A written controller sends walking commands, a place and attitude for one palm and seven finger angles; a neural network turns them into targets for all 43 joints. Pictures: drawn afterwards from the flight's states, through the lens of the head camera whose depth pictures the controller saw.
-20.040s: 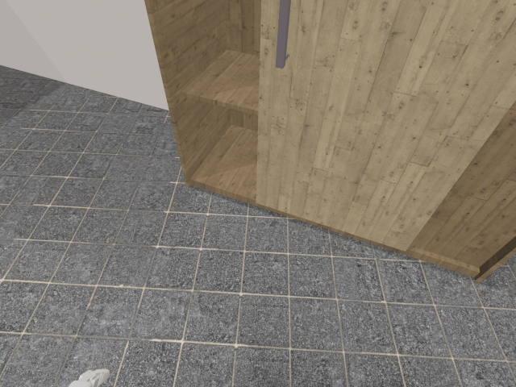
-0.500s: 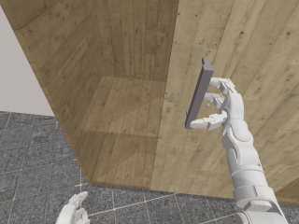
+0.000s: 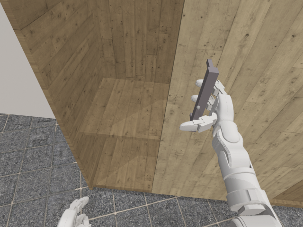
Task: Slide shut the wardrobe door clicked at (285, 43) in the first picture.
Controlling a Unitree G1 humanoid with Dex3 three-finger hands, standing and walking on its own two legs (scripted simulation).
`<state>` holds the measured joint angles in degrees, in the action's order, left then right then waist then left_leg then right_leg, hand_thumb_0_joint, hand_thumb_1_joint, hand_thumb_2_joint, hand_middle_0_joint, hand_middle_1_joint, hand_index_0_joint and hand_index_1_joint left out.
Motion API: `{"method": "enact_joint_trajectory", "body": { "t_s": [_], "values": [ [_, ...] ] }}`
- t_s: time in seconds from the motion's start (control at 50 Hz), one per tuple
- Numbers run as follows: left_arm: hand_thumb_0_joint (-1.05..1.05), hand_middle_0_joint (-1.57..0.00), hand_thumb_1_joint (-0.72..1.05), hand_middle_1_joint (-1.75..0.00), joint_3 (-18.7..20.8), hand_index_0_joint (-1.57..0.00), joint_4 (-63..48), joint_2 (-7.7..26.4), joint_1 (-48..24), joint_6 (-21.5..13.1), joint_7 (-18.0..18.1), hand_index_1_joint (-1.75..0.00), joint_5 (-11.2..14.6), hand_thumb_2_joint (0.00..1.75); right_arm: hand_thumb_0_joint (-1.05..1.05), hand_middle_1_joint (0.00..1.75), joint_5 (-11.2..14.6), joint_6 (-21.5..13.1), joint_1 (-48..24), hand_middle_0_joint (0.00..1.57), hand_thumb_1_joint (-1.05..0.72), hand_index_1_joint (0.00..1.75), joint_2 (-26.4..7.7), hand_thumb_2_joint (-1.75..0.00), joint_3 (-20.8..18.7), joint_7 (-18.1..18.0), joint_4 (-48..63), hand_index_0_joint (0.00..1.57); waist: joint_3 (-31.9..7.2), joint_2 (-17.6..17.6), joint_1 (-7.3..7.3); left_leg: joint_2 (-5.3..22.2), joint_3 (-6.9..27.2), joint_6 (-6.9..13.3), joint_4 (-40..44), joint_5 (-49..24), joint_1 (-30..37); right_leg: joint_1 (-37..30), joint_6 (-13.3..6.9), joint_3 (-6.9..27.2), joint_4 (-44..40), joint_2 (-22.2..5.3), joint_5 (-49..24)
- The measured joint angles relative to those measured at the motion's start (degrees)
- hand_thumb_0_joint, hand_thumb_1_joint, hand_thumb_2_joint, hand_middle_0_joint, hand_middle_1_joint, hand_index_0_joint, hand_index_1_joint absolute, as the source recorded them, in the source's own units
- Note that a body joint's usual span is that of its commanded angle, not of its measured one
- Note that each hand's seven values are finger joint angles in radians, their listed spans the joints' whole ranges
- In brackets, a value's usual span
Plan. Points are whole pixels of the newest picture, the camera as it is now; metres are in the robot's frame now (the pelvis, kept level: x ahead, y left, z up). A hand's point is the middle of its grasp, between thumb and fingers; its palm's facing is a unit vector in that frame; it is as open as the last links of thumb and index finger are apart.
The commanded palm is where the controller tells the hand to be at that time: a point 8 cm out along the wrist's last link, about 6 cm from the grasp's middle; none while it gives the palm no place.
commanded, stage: slide the fingers in behind the handle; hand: right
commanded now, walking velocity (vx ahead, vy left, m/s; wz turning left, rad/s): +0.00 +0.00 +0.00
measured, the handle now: (200, 98) +0.44 -0.10 +0.13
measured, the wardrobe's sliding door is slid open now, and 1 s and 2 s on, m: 0.38 0.38 0.38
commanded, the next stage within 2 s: grip the handle and tug to test in 0.60 s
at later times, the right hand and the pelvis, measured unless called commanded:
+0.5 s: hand (194, 107) +0.39 -0.07 +0.15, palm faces +0.02 +1.00 -0.01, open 14.1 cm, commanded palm +0.36 -0.13 +0.14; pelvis +0.00 +0.02 +0.00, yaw +0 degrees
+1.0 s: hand (196, 107) +0.39 -0.08 +0.15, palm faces +0.02 +1.00 +0.00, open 11.9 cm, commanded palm +0.36 -0.13 +0.14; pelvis +0.00 +0.02 +0.00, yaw +0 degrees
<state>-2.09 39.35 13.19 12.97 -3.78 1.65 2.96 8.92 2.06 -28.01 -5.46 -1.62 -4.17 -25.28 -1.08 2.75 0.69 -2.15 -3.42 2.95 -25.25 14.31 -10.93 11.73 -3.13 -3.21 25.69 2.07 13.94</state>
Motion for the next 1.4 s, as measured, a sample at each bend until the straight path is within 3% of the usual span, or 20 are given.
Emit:
{"method": "enact_joint_trajectory", "body": {
  "t_s": [0.6, 0.82, 1.08, 1.4],
  "values": [
    [0.01, -0.20, 0.90, -0.30, 0.26, -0.20, -1.11, 0.54, -0.16, 1.13, -0.07, -0.30, 0.37, 0.90, -0.01, 1.20, -0.03, -0.94, 3.51, 0.30, 0.50, 1.20, -1.01, -0.30, -0.36, -0.04, 3.20, 0.29, -0.12, 0.17, -0.19, -1.29, -0.35, 1.56, 0.84, -0.30, 1.00, -0.99, 1.52, 0.45, -0.75, -1.22, -0.40],
    [0.01, -0.20, 0.90, -0.30, -0.24, -0.20, -0.99, 0.48, -1.34, 1.70, 0.59, -0.30, 0.49, 0.90, -0.01, 1.21, 0.34, -0.16, 1.73, 0.31, 0.46, 1.20, -1.19, -0.32, -0.11, -0.24, 1.45, 0.29, 0.20, -0.02, -0.13, -1.22, -0.76, 1.53, 0.76, -0.53, 0.72, -0.46, 1.48, 0.84, -0.34, -1.17, -0.59],
    [0.01, -0.20, 0.90, -0.30, 0.11, -0.20, -0.88, 0.44, 0.51, 1.36, 0.28, -0.30, 0.42, 0.90, -0.01, 1.27, 0.32, -1.43, 1.58, 0.36, 0.01, 1.27, -1.28, -0.51, -0.98, 0.14, 0.94, 0.35, 0.01, -0.02, 0.18, -0.96, -0.06, 1.03, 0.77, -0.53, 0.44, -0.42, 0.97, 0.16, -0.56, -0.90, -0.43],
    [0.01, -0.20, 0.90, -0.30, 0.03, -0.20, -1.14, -0.16, -0.53, 1.70, 0.05, -0.30, 0.03, 0.90, 0.01, 1.35, -0.02, 0.54, 3.65, 0.39, -0.67, 1.33, -0.34, -0.80, 0.65, -1.29, 3.85, 0.38, 0.28, -0.12, 0.51, -0.51, 0.59, 0.32, 0.93, -0.40, 1.37, -1.57, 0.32, -0.43, -0.93, -0.43, -0.18]
  ]
}}
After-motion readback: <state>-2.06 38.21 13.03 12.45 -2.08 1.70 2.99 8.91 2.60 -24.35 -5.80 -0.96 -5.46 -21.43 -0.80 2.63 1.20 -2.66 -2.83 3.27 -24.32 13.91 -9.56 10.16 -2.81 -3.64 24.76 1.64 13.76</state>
